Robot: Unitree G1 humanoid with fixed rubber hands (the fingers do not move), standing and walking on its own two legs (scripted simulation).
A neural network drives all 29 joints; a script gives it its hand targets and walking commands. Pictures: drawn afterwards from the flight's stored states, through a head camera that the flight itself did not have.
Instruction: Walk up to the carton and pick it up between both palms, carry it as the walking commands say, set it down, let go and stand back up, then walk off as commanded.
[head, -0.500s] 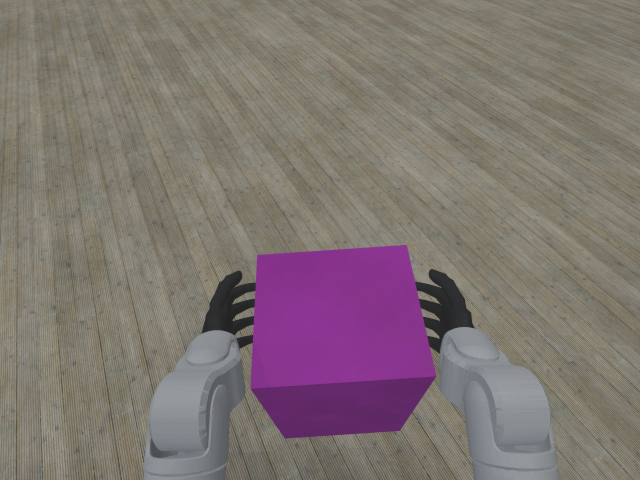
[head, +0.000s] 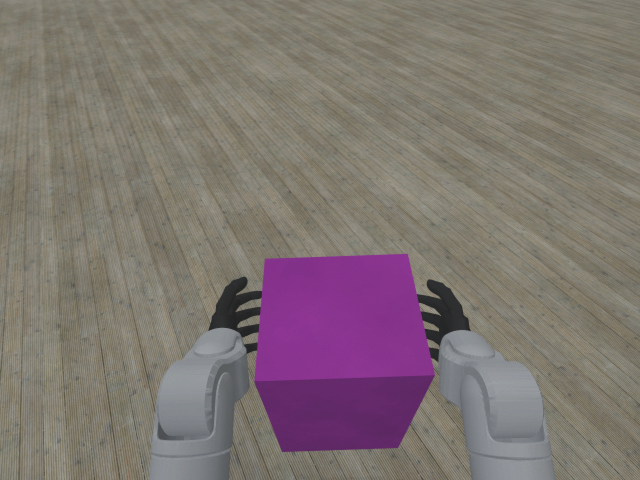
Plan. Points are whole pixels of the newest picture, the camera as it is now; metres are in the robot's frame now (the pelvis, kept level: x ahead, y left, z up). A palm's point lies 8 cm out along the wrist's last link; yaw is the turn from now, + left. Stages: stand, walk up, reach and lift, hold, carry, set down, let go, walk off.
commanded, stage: carry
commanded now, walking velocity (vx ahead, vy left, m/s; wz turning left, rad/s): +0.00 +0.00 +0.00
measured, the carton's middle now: (338, 363) +0.28 -0.01 +0.02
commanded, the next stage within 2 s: none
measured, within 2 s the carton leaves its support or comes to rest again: neither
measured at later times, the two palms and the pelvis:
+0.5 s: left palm (221, 321) +0.29 +0.13 +0.09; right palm (438, 321) +0.29 -0.12 +0.09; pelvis +0.02 +0.01 +0.00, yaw +0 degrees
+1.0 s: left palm (224, 310) +0.31 +0.13 +0.09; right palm (435, 308) +0.30 -0.13 +0.09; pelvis +0.03 +0.00 +0.00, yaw +0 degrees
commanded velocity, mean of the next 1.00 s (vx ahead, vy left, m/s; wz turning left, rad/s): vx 0.00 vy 0.00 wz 0.00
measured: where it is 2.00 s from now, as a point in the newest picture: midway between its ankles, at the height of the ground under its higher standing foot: outside the picture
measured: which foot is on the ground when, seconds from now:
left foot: down 0.00-1.00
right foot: down 0.00-1.00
